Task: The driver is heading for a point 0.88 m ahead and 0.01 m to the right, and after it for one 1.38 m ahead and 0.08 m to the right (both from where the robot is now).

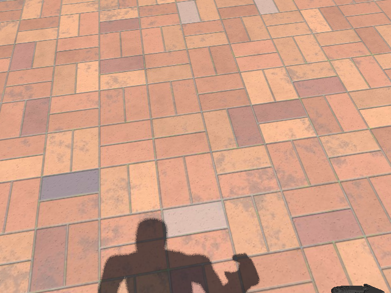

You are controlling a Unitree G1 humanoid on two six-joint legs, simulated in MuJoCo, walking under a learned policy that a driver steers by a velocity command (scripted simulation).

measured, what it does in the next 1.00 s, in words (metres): walks ahead, turning right: left foot, then right foot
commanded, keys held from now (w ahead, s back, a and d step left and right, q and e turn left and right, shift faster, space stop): e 0.30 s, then no key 0.70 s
